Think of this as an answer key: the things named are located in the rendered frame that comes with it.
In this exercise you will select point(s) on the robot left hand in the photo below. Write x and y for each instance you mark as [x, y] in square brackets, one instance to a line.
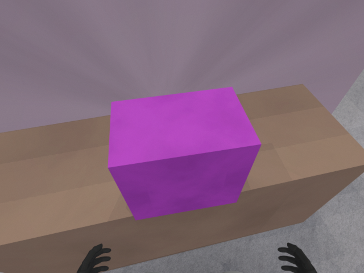
[90, 260]

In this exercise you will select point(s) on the carton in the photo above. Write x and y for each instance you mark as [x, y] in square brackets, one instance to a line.
[180, 152]

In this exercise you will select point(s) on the robot right hand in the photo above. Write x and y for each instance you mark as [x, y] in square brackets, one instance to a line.
[303, 263]

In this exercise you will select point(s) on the pedestal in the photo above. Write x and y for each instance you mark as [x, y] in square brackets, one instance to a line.
[58, 198]

